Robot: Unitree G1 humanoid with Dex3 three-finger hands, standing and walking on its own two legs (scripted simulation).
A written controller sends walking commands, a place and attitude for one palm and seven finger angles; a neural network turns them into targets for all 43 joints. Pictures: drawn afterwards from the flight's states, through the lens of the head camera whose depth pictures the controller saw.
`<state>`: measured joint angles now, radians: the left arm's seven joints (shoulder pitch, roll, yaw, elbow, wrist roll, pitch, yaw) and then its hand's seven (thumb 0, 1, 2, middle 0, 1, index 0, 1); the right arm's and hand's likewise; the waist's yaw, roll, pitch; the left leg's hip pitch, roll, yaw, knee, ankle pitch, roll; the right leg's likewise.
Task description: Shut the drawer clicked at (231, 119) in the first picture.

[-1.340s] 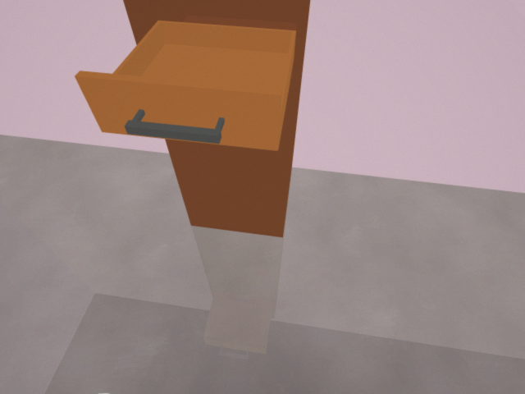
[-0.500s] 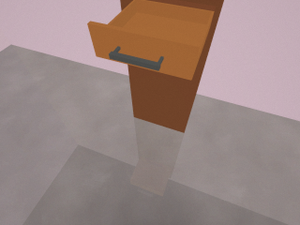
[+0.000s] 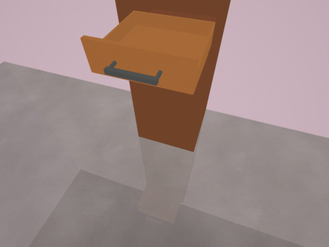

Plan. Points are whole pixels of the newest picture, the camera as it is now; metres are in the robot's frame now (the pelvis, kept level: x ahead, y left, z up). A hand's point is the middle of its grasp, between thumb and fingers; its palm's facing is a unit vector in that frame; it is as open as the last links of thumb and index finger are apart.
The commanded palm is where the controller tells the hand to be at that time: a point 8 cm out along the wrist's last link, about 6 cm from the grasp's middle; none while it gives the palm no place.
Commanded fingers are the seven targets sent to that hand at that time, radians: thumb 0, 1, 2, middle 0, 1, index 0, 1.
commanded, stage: stand and wait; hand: left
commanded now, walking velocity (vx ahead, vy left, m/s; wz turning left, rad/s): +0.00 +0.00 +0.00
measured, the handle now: (133, 72) +0.60 +0.12 +0.09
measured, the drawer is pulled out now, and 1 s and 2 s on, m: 0.29 0.29 0.29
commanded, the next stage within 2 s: look at it before walking up in 0.08 s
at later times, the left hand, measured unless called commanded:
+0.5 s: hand out of the picture +0.09 +0.26 -0.15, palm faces -0.04 -0.94 -0.35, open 7.4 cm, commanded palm none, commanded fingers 0.00 0.90 0.90 -0.20 -0.30 -0.20 -0.30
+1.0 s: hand out of the picture +0.08 +0.26 -0.16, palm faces -0.05 -0.94 -0.33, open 7.4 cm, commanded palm none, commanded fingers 0.00 0.90 0.90 -0.20 -0.30 -0.20 -0.30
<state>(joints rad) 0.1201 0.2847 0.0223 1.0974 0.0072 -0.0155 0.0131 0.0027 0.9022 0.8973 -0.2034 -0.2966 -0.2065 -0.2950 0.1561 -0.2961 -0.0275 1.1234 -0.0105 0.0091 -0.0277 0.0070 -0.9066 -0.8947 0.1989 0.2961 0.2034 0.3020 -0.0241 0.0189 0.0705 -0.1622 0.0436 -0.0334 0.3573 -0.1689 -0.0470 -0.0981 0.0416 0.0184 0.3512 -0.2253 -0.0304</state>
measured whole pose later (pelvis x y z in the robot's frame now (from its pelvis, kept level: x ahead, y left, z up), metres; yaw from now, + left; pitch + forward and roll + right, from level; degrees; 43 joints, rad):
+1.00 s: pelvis +0.01 +0.02 +0.00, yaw -3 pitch -1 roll +0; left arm 0.14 0.32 0.02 1.08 0.01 0.02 0.01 0.00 0.90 0.90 -0.20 -0.30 -0.21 -0.29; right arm 0.10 -0.29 -0.02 1.08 -0.01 0.01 -0.03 0.01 -0.90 -0.89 0.20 0.30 0.21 0.30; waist 0.00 0.00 0.08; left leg -0.17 0.02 0.03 0.39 -0.20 -0.02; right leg -0.12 0.02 0.08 0.39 -0.24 0.00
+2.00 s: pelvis +0.00 -0.01 -0.01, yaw -14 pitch +0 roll +0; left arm 0.18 0.20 0.05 0.99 0.02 -0.01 -0.03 0.01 0.90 0.90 -0.20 -0.30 -0.20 -0.29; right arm 0.38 -0.17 -0.03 1.09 -0.02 -0.01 -0.01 0.01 -0.90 -0.89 0.20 0.30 0.20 0.30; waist -0.02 -0.01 0.07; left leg -0.19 0.04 0.03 0.50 -0.31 0.00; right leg -0.28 -0.04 -0.05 0.57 -0.41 -0.03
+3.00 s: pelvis +0.24 -0.06 -0.02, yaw -13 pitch +1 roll +1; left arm 0.18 0.23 0.07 1.00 0.02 0.02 0.03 0.00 0.91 0.90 -0.20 -0.30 -0.20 -0.29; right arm 0.13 -0.17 -0.05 1.01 -0.01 0.04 -0.04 0.00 -0.92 -0.89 0.20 0.30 0.21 0.30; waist -0.01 0.00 0.13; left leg -0.29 0.07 0.07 0.60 -0.32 -0.05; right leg -0.23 -0.02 -0.06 0.58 -0.33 -0.02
